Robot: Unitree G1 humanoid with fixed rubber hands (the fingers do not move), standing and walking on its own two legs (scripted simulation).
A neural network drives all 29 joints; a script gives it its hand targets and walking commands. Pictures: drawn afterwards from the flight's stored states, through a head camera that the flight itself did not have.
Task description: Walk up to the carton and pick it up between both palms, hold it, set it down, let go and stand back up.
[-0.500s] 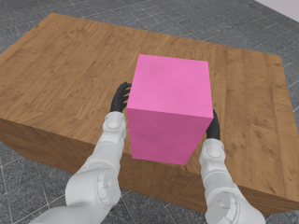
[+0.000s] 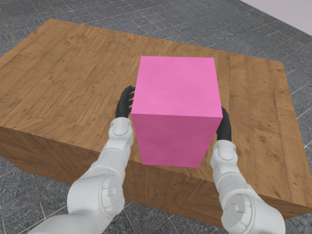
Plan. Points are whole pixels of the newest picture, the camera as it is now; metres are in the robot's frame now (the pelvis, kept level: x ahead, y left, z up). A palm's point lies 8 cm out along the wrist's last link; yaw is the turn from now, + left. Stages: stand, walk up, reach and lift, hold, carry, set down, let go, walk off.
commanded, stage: reach and lift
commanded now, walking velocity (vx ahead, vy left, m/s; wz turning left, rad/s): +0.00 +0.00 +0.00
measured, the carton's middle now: (173, 118) +0.42 -0.02 +0.02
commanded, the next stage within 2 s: none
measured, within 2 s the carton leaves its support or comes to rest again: neither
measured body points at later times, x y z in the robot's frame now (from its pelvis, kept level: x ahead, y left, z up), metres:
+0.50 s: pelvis -0.02 +0.00 +0.00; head -0.02 +0.02 +0.45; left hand +0.41 +0.13 +0.10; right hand +0.37 -0.14 +0.06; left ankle -0.01 +0.12 -0.75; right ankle -0.01 -0.11 -0.75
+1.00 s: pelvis -0.02 -0.01 +0.00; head -0.06 +0.03 +0.45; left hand +0.39 +0.14 +0.16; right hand +0.36 -0.14 +0.12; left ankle -0.01 +0.12 -0.75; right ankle -0.01 -0.11 -0.75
